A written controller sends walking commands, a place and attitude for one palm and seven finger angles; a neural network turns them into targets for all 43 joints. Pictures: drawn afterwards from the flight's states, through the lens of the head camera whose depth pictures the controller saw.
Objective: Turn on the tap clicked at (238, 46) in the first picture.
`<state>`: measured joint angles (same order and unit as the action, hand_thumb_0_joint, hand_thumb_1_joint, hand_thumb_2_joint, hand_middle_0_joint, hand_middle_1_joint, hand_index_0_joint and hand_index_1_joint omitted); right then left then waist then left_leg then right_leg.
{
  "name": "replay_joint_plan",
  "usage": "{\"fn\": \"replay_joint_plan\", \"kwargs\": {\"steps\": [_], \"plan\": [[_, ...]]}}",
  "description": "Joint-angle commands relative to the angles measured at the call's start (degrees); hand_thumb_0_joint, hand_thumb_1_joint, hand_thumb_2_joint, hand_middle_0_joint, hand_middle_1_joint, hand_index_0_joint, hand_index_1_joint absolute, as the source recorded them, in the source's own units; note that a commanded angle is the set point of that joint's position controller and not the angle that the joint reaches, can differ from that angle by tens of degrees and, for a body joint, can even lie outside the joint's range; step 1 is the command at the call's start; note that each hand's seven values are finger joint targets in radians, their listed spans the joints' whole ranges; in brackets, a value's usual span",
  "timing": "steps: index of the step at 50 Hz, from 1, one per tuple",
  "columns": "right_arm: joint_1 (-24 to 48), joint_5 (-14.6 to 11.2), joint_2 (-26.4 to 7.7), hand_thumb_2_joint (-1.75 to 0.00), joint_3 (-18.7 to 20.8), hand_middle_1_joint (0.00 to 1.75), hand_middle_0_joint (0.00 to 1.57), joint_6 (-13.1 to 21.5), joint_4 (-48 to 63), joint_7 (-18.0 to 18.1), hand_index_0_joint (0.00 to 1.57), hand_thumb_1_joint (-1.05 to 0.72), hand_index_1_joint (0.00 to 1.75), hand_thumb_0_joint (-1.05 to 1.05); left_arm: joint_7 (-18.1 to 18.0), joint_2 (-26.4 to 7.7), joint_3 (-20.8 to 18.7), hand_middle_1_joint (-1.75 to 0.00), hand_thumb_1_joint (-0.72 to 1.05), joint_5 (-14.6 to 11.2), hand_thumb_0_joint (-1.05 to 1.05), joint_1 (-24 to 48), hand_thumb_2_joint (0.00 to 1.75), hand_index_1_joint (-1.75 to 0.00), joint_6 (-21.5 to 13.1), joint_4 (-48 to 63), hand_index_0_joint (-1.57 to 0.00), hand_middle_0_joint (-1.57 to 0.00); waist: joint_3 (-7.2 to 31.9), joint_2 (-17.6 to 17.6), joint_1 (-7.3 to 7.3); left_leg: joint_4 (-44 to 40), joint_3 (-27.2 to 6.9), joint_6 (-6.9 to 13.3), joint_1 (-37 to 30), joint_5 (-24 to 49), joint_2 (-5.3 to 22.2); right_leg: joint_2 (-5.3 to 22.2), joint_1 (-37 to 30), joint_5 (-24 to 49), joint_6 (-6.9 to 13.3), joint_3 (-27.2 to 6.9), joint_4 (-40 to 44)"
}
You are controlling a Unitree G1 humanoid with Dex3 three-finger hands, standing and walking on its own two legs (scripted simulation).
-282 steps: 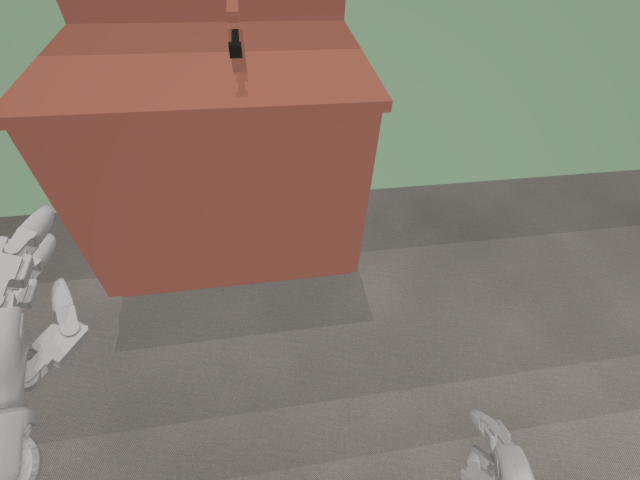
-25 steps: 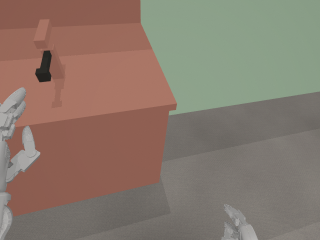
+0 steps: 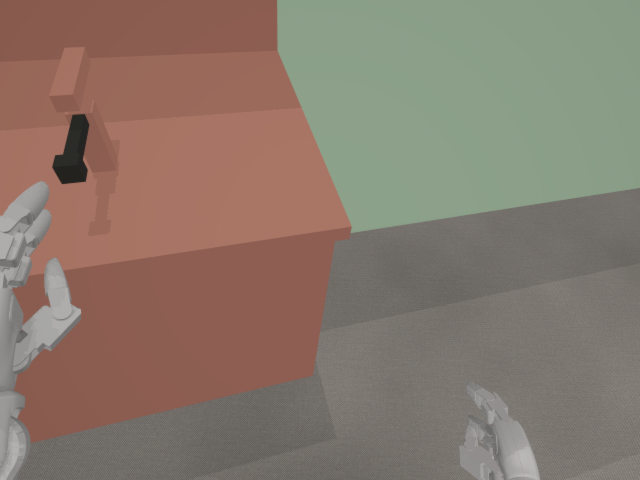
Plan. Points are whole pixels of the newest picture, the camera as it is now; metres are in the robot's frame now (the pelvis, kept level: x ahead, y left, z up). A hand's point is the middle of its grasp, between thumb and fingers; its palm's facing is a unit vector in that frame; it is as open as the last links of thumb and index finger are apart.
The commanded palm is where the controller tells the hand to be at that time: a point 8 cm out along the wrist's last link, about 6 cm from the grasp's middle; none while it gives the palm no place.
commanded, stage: come to a stop and stand still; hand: left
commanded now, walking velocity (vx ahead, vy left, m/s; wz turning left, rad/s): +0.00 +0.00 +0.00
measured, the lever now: (70, 168) +0.43 +0.37 +0.13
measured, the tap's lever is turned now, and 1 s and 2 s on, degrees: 0 0 0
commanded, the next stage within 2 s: look again from close up in 0.14 s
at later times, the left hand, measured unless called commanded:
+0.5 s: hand (76, 313) +0.22 +0.25 +0.15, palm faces +0.40 -0.84 -0.35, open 7.4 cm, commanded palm +0.16 +0.28 +0.17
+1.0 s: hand (93, 296) +0.24 +0.24 +0.15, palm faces +0.42 -0.84 -0.35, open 7.4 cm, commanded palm +0.18 +0.28 +0.17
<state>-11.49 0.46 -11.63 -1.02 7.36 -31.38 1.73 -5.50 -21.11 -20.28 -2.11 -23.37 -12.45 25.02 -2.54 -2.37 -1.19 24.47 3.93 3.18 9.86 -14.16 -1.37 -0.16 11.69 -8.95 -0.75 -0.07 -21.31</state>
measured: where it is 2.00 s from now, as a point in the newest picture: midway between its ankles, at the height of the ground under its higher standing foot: outside the picture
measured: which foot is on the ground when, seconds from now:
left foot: down 0.00-1.00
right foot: down 0.00-1.00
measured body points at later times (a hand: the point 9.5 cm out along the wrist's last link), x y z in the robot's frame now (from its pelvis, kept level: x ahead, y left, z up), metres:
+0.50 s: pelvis +0.00 +0.00 +0.00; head +0.02 +0.01 +0.45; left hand +0.19 +0.29 +0.17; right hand +0.18 -0.22 -0.07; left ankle -0.01 +0.07 -0.74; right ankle +0.03 -0.13 -0.74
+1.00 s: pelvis +0.02 +0.00 -0.01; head +0.02 +0.00 +0.44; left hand +0.21 +0.28 +0.17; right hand +0.19 -0.24 -0.09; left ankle -0.01 +0.07 -0.74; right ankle +0.03 -0.13 -0.74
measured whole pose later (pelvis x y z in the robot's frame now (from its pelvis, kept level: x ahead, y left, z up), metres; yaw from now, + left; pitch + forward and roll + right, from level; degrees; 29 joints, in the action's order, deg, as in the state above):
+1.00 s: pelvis +0.02 +0.00 -0.01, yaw +0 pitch -1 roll -1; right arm -13.8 0.1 -12.3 -0.2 4.3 -33.1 3.2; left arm -7.2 -19.4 -19.3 -2.1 -23.8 -11.2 23.6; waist 0.5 0.0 -0.8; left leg 31.9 3.9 3.3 11.4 -20.2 -1.5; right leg 0.1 14.7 -16.6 -0.2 -0.1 -31.7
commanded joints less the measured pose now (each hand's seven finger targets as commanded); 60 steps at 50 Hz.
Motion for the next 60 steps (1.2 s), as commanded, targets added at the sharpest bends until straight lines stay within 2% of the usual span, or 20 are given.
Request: {"fn": "replay_joint_plan", "kwargs": {"steps": [1, 18, 26, 33, 36, 40, 43, 46, 47, 49, 50, 51, 53, 54, 55, 56, 57, 58, 59, 60], "plan": [[3.91, -0.32, -6.77, -0.9, 2.68, 0.3, 0.2, 2.28, 8.13, 0.58, 0.2, -0.9, 0.3, 0.0, -1.1, -8.11, -4.94, -0.3, 0.9, -0.62, 0.0, 3.7, 0.9, -0.3, -3.0, 12.02, -0.2, -0.2, 10.78, 6.05, -0.22, -3.77, -4.12, -4.65, -0.52, 17.52, 3.43, 0.83, -7.85, 15.94, 1.75, -1.47, -0.58], [4.76, -0.2, -6.63, -0.9, 2.44, 0.3, 0.2, 0.68, 8.04, 1.51, 0.2, -0.9, 0.3, 0.0, -1.7, -8.36, -5.16, -0.3, 0.9, -0.79, 0.0, 3.96, 0.9, -0.3, -1.91, 10.32, -0.2, -0.2, 8.1, 4.98, -0.3, -6.7, -4.53, -4.46, 2.21, 9.11, 3.18, 0.74, -7.19, 8.61, 1.52, -1.6, 1.44], [4.53, -0.35, -6.61, -0.9, 2.64, 0.3, 0.2, 0.26, 8.1, 1.61, 0.2, -0.9, 0.3, 0.0, -1.82, -8.26, -4.84, -0.3, 0.9, -0.66, 0.0, 3.96, 0.9, -0.3, -1.72, 11.26, -0.2, -0.2, 9.2, 4.95, -0.26, -6.29, -4.35, -4.25, 2.1, 10.01, 3.05, 0.73, -8.28, 10.06, 1.38, -1.23, 1.34], [4.79, -0.53, -6.75, -0.9, 2.79, 0.3, 0.2, 0.08, 8.23, 1.79, 0.2, -0.9, 0.3, 0.0, -1.9, -8.4, -4.95, -0.3, 0.9, -0.79, 0.0, 3.7, 0.9, -0.3, -1.72, 11.85, -0.2, -0.2, 8.58, 6.02, -0.07, -6.2, -4.34, -4.57, 2.17, 10.83, 2.91, 0.9, -8.06, 10.34, 1.42, -1.04, 1.25], [4.46, -0.26, -7.27, -0.9, 3.15, 0.3, 0.2, 0.0, 7.8, 1.81, 0.2, -0.9, 0.3, 0.0, -2.05, -7.95, -4.5, -0.3, 0.9, -0.74, 0.0, 3.56, 0.9, -0.3, -1.77, 11.0, -0.2, -0.2, 8.67, 5.03, 0.13, -5.89, -4.39, -3.46, 3.19, 1.77, 3.46, 1.03, -6.67, 2.48, 2.05, -2.02, 0.54], [5.03, -0.05, -7.57, -0.9, 3.31, 0.3, 0.2, -0.11, 7.72, 1.97, 0.2, -0.9, 0.3, 0.0, -2.14, -7.38, -3.62, -0.3, 0.9, -0.49, 0.0, 4.88, 0.9, -0.3, -1.69, 10.33, -0.2, -0.2, 4.9, 5.35, 0.55, -5.7, -5.63, -1.64, 5.8, -10.55, 4.44, 1.34, -1.09, -9.6, 3.2, -4.66, 0.08], [5.08, -0.09, -7.72, -0.9, 3.38, 0.3, 0.2, -0.06, 7.64, 2.02, 0.2, -0.9, 0.3, 0.0, -2.38, -8.41, -4.28, -0.3, 0.9, -0.24, 0.0, 7.29, 0.9, -0.3, -2.02, 11.44, -0.2, -0.2, 4.1, 6.18, 0.7, -4.85, -6.91, -0.59, 7.7, -11.82, 4.95, 1.66, -0.81, -10.64, 3.62, -4.48, -2.7], [4.45, -0.27, -7.62, -0.9, 3.45, 0.3, 0.2, 0.2, 7.35, 1.84, 0.2, -0.9, 0.3, 0.0, -2.47, -8.45, -4.63, -0.3, 0.9, -0.14, 0.0, 6.23, 0.9, -0.3, -2.42, 11.06, -0.2, -0.2, 4.98, 6.45, 0.51, -2.75, -7.55, 0.24, 7.13, -7.51, 5.48, 1.94, -0.86, -6.38, 3.83, -3.78, -6.85], [4.43, -0.43, -7.63, -0.9, 3.52, 0.3, 0.2, 0.23, 7.48, 1.73, 0.2, -0.9, 0.3, 0.0, -2.43, -8.31, -4.54, -0.3, 0.9, -0.16, 0.0, 6.13, 0.9, -0.3, -2.59, 11.2, -0.2, -0.2, 4.83, 5.2, 0.52, -1.34, -7.32, 0.29, 7.68, -5.64, 5.33, 2.28, -1.22, -4.85, 4.01, -3.95, -7.48], [4.3, -0.53, -7.45, -0.9, 3.51, 0.3, 0.2, 0.21, 7.3, 1.61, 0.2, -0.9, 0.3, 0.0, -2.51, -9.04, -5.46, -0.3, 0.9, -0.33, 0.0, 5.42, 0.9, -0.3, -2.97, 11.79, -0.2, -0.2, 5.41, 5.17, 0.69, 2.08, -6.02, -0.1, 7.85, -0.96, 4.57, 3.52, -1.94, -1.04, 4.74, -5.14, -8.53], [3.85, -0.68, -7.45, -0.9, 3.71, 0.3, 0.2, 0.2, 7.25, 1.43, 0.2, -0.9, 0.3, 0.0, -2.53, -9.28, -6.08, -0.3, 0.9, -0.42, 0.0, 4.35, 0.9, -0.3, -3.2, 11.54, -0.2, -0.2, 6.48, 3.34, 0.6, 4.76, -5.34, -0.39, 8.39, 1.8, 4.01, 4.48, -3.6, 1.37, 5.35, -6.16, -8.89], [3.81, -0.79, -7.29, -0.9, 3.84, 0.3, 0.2, 0.07, 7.24, 1.24, 0.2, -0.9, 0.3, 0.0, -2.59, -9.74, -6.63, -0.3, 0.9, -0.51, 0.0, 3.1, 0.9, -0.3, -3.36, 11.31, -0.2, -0.2, 7.36, 0.99, 0.52, 8.59, -3.87, -0.74, 9.03, 3.54, 3.07, 6.36, -4.87, 3.87, 6.28, -8.48, -8.22], [3.97, -1.19, -7.04, -0.9, 4.08, 0.3, 0.2, -0.39, 7.18, 0.74, 0.2, -0.9, 0.3, 0.0, -2.62, -10.1, -7.22, -0.3, 0.9, -0.8, 0.0, 2.23, 0.9, -0.3, -3.65, 11.43, -0.2, -0.2, 7.72, -3.5, 0.73, 16.82, -1.13, -2.31, 13.5, 3.14, 0.65, 11.94, -8.52, 9.96, 9.35, -15.68, -6.26], [3.96, -1.29, -6.84, -0.9, 4.16, 0.3, 0.2, -0.65, 7.15, 0.44, 0.2, -0.9, 0.3, 0.0, -2.68, -10.54, -7.53, -0.3, 0.9, -0.74, 0.0, 2.45, 0.9, -0.3, -3.96, 12.6, -0.2, -0.2, 7.9, -4.99, 0.56, 18.31, -1.02, -2.7, 15.04, 1.31, 0.45, 14.47, -10.18, 13.81, 10.83, -18.06, -6.39], [4.01, -1.27, -6.63, -0.9, 4.0, 0.3, 0.2, -0.94, 6.85, 0.27, 0.2, -0.9, 0.3, 0.0, -2.79, -10.98, -8.29, -0.3, 0.9, -0.71, 0.0, 1.8, 0.9, -0.3, -4.06, 12.46, -0.2, -0.2, 7.67, -4.61, 0.54, 16.91, -1.48, -2.58, 14.48, -1.92, 1.05, 15.29, -9.17, 15.01, 11.1, -18.51, -6.89], [3.79, -1.33, -6.38, -0.9, 3.78, 0.3, 0.2, -1.38, 6.64, 0.14, 0.2, -0.9, 0.3, 0.0, -2.79, -10.63, -8.24, -0.3, 0.9, -0.7, 0.0, 1.5, 0.9, -0.3, -4.0, 12.86, -0.2, -0.2, 7.08, -2.96, 0.86, 12.39, -1.87, -2.16, 11.08, -3.21, 1.79, 14.25, -5.97, 13.19, 9.93, -16.42, -8.61], [3.34, -1.38, -6.52, -0.9, 3.77, 0.3, 0.2, -1.78, 6.47, 0.18, 0.2, -0.9, 0.3, 0.0, -2.6, -10.21, -7.97, -0.3, 0.9, -0.81, 0.0, 1.9, 0.9, -0.3, -3.9, 13.82, -0.2, -0.2, 6.72, 0.06, 1.67, 6.28, -2.73, -1.78, 4.92, -1.29, 2.42, 10.94, -0.47, 8.16, 7.64, -12.14, -12.43], [3.65, -1.53, -7.04, -0.9, 3.83, 0.3, 0.2, -1.66, 6.65, 0.65, 0.2, -0.9, 0.3, 0.0, -2.3, -9.98, -8.01, -0.3, 0.9, -1.23, 0.0, 2.42, 0.9, -0.3, -3.86, 15.53, -0.2, -0.2, 6.26, 8.45, 2.29, 1.18, -6.99, -0.94, -3.43, 7.69, 5.43, 4.58, 7.49, 5.6, 4.48, -5.49, -21.13], [2.69, -1.65, -7.37, -0.9, 3.89, 0.3, 0.2, -1.28, 7.05, 0.67, 0.2, -0.9, 0.3, 0.0, -2.48, -10.17, -7.56, -0.3, 0.9, -0.83, 0.0, 2.85, 0.9, -0.3, -4.13, 18.28, -0.2, -0.2, 7.48, 15.68, 2.89, -1.76, -16.95, 0.15, -13.29, 25.21, 12.36, -0.38, 18.32, -4.85, 1.32, 2.38, -32.53], [2.23, -0.79, -6.68, -0.9, 4.03, 0.3, 0.2, -0.58, 7.02, 0.38, 0.2, -0.9, 0.3, 0.0, -2.68, -10.55, -7.58, -0.3, 0.9, -0.41, 0.0, 3.57, 0.9, -0.3, -4.49, 18.82, -0.2, -0.2, 7.42, 18.26, 3.66, -2.72, -22.72, 0.94, -21.48, 39.74, 16.12, -1.54, 28.75, -20.78, 1.16, 3.39, -40.78]]}}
